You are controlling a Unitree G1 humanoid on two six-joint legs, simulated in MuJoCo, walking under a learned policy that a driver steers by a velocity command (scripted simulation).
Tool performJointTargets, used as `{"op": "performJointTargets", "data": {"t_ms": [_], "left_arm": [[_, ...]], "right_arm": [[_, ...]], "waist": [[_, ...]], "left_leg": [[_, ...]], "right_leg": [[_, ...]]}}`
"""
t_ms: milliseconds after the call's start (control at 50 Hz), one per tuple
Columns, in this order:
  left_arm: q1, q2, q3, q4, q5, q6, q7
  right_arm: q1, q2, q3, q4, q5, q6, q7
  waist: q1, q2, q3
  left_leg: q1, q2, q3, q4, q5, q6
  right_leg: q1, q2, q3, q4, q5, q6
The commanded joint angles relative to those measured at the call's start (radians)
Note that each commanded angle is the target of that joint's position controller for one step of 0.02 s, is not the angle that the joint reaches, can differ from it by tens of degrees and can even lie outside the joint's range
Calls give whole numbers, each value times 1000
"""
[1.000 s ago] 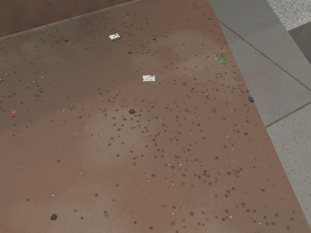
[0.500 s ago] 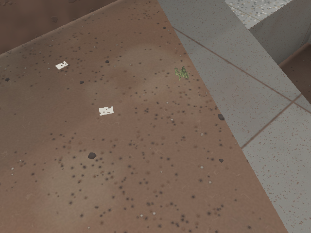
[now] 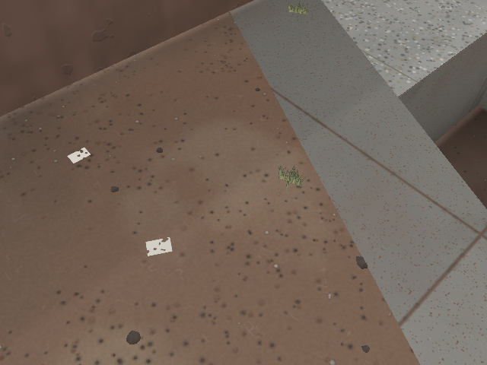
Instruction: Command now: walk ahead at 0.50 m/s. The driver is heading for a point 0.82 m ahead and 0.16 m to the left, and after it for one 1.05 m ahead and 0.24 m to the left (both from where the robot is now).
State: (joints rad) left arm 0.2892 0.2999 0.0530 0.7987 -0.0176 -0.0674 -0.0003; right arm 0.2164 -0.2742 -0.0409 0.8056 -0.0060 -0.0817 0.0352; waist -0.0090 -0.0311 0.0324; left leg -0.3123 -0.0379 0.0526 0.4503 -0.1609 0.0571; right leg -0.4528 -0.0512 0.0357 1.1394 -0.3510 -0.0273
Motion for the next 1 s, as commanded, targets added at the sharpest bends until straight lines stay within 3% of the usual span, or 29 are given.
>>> {"op": "performJointTargets", "data": {"t_ms": [20, 80, 160, 220, 260, 320, 340, 360, 380, 400, 420, 440, 460, 480, 500, 520, 600, 700, 800, 860, 880, 900, 920, 940, 960, 980, 1000], "left_arm": [[29, 69, 22, -58, 7, 1, 6], [-63, 53, 15, -85, 16, 5, 10], [-195, 23, 2, -110, 12, -10, -5], [-283, 25, -1, -135, 3, -18, -20], [-317, 35, 0, -151, 0, -22, -31], [-272, 69, 12, -146, 3, -28, -40], [-185, 92, 26, -121, 7, -29, -38], [-32, 141, 51, -73, 11, -28, -30], [145, 217, 71, -42, 19, -22, -19], [163, 269, 79, -21, 16, -19, -26], [143, 162, 52, -35, 3, -20, -27], [70, 130, 39, -44, 5, -22, -23], [7, 118, 34, -53, 13, -22, -23], [-37, 88, 25, -57, 19, -23, -25], [-58, 83, 22, -56, 29, -27, -24], [-68, 72, 22, -53, 27, -33, -25], [-44, 101, 33, -9, 31, -49, -12], [-29, 118, 32, 23, 28, -46, 3], [42, 135, 40, 75, 13, -16, 10], [14, 168, 51, 70, 6, 10, 22], [4, 181, 55, 65, 7, 20, 30], [-13, 182, 55, 58, 7, 30, 36], [-10, 170, 47, 41, 14, 28, 43], [92, 22, -1, -6, 48, -2, 21], [32, 70, 0, -11, 22, -47, 2], [-72, 129, 18, -41, -19, -74, -12], [-111, 119, 12, -55, -19, -88, -11]], "right_arm": [[1, -118, -26, -43, 1, -23, -3], [31, -151, -36, -19, 5, -24, -15], [79, -169, -39, 7, 16, -13, -27], [142, -181, -43, 39, 24, -1, -30], [160, -186, -47, 56, 27, 11, -33], [145, -204, -56, 65, 31, 27, -40], [122, -206, -56, 62, 32, 32, -43], [125, -177, -44, 58, 25, 36, -45], [143, -118, -19, 31, -4, 35, -47], [262, -15, 10, 22, 7, 12, -37], [185, -132, -14, 32, 28, -8, -30], [92, -171, -27, 2, 48, -22, -24], [47, -158, -25, -5, 43, -26, -28], [24, -148, -29, -6, 25, -23, -31], [51, -134, -30, -4, 24, -15, -29], [76, -118, -27, 8, 26, -3, -29], [15, -85, -24, -8, 27, 28, -34], [-109, -59, -17, -49, 24, 19, -16], [-227, -49, -10, -122, 25, 19, 12], [-196, -80, -26, -149, 24, 22, 30], [-130, -103, -40, -141, 23, 26, 30], [7, -143, -65, -111, 26, 29, 26], [177, -213, -100, -74, 28, 35, 9], [210, -324, -122, -70, 34, 36, -4], [230, -260, -100, -92, 31, 29, -5], [195, -205, -84, -91, 20, 22, -7], [136, -178, -77, -101, 21, 17, -9]], "waist": [[18, 123, -53], [4, 93, -19], [-42, 88, 6], [-76, 89, 28], [-76, 93, 39], [-28, 113, 9], [26, 114, -43], [92, 92, -149], [144, -46, -309], [69, -306, -399], [115, -171, -336], [106, -121, -202], [78, -41, -135], [55, -11, -77], [21, -59, -78], [7, -59, -77], [10, -20, -15], [52, -17, 19], [92, -1, 56], [47, -39, 10], [6, -59, -38], [-71, -47, -110], [-148, 18, -203], [-59, 278, -302], [-101, 213, -431], [-122, 158, -295], [-88, 78, -199]], "left_leg": [[133, 268, -302, -291, 77, 188], [140, 257, -221, -326, 172, 188], [157, 212, -123, -334, 183, 145], [225, 242, -127, -315, 159, 143], [296, 275, -139, -284, 180, 134], [371, 302, -146, -190, 348, 108], [364, 276, -118, -85, 503, 88], [298, 221, -77, 103, 550, 59], [92, 152, -28, 431, 255, 19], [-292, -29, -68, 724, -393, -30], [-407, 28, -177, 824, -421, -18], [-458, 75, -156, 822, -325, -3], [-426, 123, -130, 781, -234, -7], [-397, 150, -123, 724, -173, -14], [-336, 172, -132, 700, -135, -23], [-303, 181, -133, 678, -122, -33], [-368, 180, -153, 550, 7, -65], [-329, 140, -101, 272, 266, -57], [-395, 120, -60, 152, 209, -18], [-310, 61, 14, 144, 53, 29], [-214, 24, 44, 153, 5, 50], [-32, -18, 59, 111, 29, 80], [270, 32, -69, 79, 57, 132], [661, 297, -594, 37, -37, 319], [763, 383, -904, -126, -155, 388], [679, 346, -747, -148, -123, 322], [530, 302, -615, -150, -51, 281]], "right_leg": [[-146, -84, 37, -49, 74, 16], [-207, -93, 27, -207, 217, 43], [-158, -57, -12, -466, 424, 46], [-152, -35, -21, -562, 452, 40], [-170, -28, -12, -605, 405, 20], [-87, -1, -28, -645, 293, -21], [42, 29, -59, -673, 287, -43], [272, 32, -63, -668, 304, -75], [574, -165, 165, -633, 329, -143], [844, -336, 628, -766, 80, -296], [802, -313, 643, -829, -61, -262], [680, -283, 501, -849, -20, -223], [554, -246, 403, -872, 89, -207], [454, -208, 326, -905, 184, -197], [390, -198, 287, -928, 250, -202], [359, -188, 243, -955, 285, -206], [313, -184, 88, -1021, 379, -202], [331, -145, -84, -1050, 408, -147], [528, -207, -138, -986, 511, -128], [602, -225, -177, -833, 895, -95], [602, -219, -193, -723, 1056, -81], [551, -190, -220, -539, 1111, -56], [344, -150, -223, -270, 909, -19], [-128, 44, -188, 109, 49, 50], [-288, 111, 35, 261, -236, 45], [-375, 44, 74, 261, -156, 18], [-356, -2, 63, 178, -67, 4]]}}
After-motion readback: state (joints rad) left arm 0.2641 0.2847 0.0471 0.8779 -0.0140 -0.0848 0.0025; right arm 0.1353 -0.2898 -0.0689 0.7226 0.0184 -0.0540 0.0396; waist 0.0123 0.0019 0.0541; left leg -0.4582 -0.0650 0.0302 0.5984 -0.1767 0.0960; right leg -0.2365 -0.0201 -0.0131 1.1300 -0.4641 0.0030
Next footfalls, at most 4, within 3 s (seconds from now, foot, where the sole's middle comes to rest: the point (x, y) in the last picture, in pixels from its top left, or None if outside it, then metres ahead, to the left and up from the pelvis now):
0.36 right None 0.38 -0.15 -0.77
0.92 left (212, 298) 0.66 0.10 -0.77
1.36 right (242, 212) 0.97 0.01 -0.77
1.82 left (182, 266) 0.77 0.19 -0.77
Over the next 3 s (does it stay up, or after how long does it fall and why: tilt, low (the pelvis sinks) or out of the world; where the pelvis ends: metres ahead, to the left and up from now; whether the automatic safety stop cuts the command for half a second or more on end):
stays up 0.89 0.17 0.00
